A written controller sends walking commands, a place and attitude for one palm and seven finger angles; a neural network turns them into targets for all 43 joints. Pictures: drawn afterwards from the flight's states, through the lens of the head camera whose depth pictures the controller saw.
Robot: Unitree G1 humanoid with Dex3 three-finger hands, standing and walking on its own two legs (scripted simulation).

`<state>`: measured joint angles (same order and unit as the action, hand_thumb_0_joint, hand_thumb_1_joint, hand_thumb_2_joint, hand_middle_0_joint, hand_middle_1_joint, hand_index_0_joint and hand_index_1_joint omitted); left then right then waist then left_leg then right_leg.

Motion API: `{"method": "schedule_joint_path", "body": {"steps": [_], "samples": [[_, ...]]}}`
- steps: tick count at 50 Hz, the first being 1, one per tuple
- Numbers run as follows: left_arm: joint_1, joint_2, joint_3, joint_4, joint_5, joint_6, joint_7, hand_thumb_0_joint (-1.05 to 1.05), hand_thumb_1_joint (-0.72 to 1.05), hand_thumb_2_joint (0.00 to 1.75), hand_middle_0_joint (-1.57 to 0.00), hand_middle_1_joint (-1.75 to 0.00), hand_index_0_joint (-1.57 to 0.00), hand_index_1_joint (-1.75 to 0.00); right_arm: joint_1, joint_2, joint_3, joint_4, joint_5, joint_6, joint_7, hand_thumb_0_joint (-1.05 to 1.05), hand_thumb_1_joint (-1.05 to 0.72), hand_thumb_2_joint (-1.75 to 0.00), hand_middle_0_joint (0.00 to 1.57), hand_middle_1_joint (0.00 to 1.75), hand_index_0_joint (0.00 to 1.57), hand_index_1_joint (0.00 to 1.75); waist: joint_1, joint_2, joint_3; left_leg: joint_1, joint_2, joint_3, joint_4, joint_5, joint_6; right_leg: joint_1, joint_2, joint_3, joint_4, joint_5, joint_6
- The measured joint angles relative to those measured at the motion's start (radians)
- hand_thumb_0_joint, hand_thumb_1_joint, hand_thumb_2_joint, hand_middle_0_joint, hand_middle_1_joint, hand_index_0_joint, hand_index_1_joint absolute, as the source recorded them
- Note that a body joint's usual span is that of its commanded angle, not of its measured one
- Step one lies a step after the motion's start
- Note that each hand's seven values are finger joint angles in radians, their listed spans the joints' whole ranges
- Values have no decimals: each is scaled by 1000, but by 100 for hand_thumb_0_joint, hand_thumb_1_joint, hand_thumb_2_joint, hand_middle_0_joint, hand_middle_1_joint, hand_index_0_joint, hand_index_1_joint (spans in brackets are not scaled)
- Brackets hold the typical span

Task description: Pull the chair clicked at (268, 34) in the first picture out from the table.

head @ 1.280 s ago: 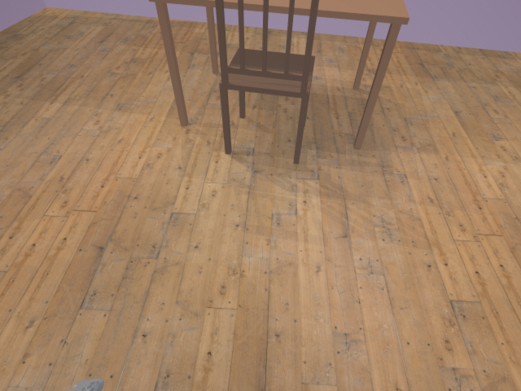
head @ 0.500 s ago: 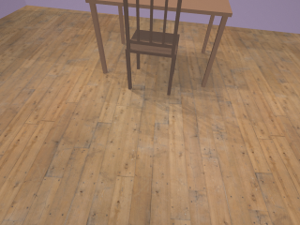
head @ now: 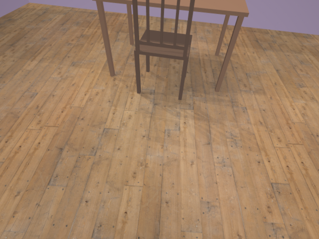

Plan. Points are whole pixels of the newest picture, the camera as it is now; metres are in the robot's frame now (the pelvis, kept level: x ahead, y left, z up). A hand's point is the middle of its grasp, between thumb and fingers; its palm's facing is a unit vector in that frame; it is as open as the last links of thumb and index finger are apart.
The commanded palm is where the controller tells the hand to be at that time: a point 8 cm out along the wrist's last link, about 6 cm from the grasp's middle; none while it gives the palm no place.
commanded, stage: look at it before walking up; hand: left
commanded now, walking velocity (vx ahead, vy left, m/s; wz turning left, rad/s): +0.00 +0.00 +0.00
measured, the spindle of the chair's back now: (162, 18) +1.48 +0.07 -0.06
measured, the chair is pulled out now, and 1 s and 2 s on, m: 0.00 0.00 0.00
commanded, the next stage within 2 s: walk to a spot facing it in 0.26 s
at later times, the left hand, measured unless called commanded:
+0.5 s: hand out of the picture +0.07 +0.23 -0.17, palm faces -0.01 -0.95 -0.30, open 7.4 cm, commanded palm none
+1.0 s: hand (110, 200) +0.27 +0.18 -0.19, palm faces -0.08 -0.98 -0.17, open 7.3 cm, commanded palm none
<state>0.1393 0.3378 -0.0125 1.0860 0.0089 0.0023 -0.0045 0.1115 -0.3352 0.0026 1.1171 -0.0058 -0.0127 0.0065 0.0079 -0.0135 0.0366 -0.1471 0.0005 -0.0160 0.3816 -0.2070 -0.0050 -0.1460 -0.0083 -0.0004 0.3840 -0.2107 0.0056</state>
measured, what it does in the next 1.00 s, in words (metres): walks ahead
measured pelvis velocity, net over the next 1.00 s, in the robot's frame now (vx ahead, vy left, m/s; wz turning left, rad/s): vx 0.18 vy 0.00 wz -0.05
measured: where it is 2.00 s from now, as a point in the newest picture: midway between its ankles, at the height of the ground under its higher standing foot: (169, 181)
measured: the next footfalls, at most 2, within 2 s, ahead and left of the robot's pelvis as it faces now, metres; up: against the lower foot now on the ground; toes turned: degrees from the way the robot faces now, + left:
right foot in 1.06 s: +0.36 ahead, -0.13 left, +0.00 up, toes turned -11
left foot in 1.44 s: +0.50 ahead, +0.11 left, +0.00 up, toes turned +9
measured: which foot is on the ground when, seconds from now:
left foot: down 0.00-1.00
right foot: down 0.00-0.68, up 0.70-1.00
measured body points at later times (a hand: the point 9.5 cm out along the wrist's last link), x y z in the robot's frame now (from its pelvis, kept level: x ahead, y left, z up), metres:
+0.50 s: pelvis +0.02 +0.00 +0.00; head +0.01 +0.00 +0.45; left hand +0.07 +0.28 -0.14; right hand +0.09 -0.29 -0.14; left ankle +0.00 +0.12 -0.74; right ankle +0.00 -0.12 -0.75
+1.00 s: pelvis +0.18 +0.00 -0.02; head +0.23 +0.01 +0.43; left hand +0.27 +0.23 -0.17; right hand -0.01 -0.17 -0.14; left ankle +0.01 +0.12 -0.75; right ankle +0.29 -0.13 -0.72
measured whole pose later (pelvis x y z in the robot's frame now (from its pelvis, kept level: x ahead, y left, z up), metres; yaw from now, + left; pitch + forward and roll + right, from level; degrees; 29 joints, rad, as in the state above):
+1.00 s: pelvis +0.18 +0.00 -0.02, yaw -3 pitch +0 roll -1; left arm 0.14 0.21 0.05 1.02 0.01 0.00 -0.03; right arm 0.55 -0.09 -0.01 1.23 -0.02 -0.07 -0.03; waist -0.04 -0.01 0.11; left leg 0.15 0.05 0.11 0.29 -0.43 -0.02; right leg -0.54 -0.06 -0.13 0.71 -0.22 -0.04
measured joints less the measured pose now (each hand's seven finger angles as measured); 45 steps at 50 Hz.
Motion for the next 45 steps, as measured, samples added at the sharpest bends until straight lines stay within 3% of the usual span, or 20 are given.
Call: {"method": "schedule_joint_path", "body": {"steps": [21,29,32,34,37,40,43,45], "samples": [[-2,1,2,2,-1,1,6,0,91,90,-21,-30,-20,-30,-7,0,4,-2,-2,3,-4,0,-90,-90,20,30,20,30,3,4,-7,13,1,-5,-12,-2,-3,14,1,-5,-12,-4,-1],[119,-71,11,-5,9,9,-8,0,91,90,-20,-30,-20,-30,104,67,4,-7,-16,16,3,0,-90,-90,20,30,20,30,7,13,-61,-46,23,5,160,-159,14,-11,18,-7,82,-95,-9],[179,-105,19,1,8,-2,-9,0,91,90,-20,-30,-20,-30,158,97,-2,-1,-14,9,5,0,-90,-90,20,30,20,30,4,13,-60,-63,43,40,214,-173,18,2,19,-20,108,-137,-3],[221,-119,25,14,7,-1,-8,0,91,90,-20,-30,-20,-30,183,124,-5,6,-13,-3,5,0,-90,-90,20,30,20,30,10,-18,-57,-35,28,69,211,-194,17,-1,0,2,153,-176,-3],[248,-143,25,46,9,17,-7,0,91,90,-20,-30,-20,-30,229,158,-10,1,-17,-46,-9,0,-90,-90,20,30,20,30,-7,-29,-43,14,21,99,179,-220,31,-112,-4,-10,456,-255,-26],[222,-151,35,47,11,18,-13,1,91,90,-20,-30,-20,-30,296,197,-8,13,-17,-67,-24,0,-90,-90,20,30,20,30,-29,-28,-17,82,23,100,97,-203,32,-241,-16,-46,674,-240,-29],[164,-155,45,15,12,17,-24,1,91,90,-20,-30,-20,-30,361,227,-7,49,-16,-70,-32,0,-90,-90,20,30,20,30,-33,-22,5,152,25,102,3,-183,26,-348,-49,-72,688,-166,-21],[116,-152,52,-10,14,16,-22,1,92,90,-20,-30,-20,-30,394,242,-8,73,-15,-68,-36,0,-90,-90,20,30,20,30,-35,-17,23,198,28,105,-50,-177,19,-392,-67,-88,598,-108,-19]]}}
